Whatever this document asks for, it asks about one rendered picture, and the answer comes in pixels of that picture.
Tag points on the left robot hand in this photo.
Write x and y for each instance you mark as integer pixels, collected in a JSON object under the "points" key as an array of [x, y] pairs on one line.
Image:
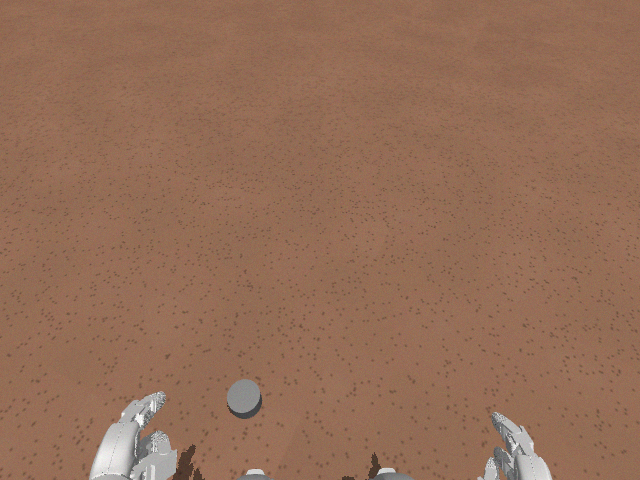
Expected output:
{"points": [[122, 453]]}

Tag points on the tin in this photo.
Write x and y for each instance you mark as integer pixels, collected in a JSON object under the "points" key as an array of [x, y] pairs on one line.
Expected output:
{"points": [[244, 398]]}

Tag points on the right robot hand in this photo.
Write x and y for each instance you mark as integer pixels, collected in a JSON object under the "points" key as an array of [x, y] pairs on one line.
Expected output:
{"points": [[521, 463]]}

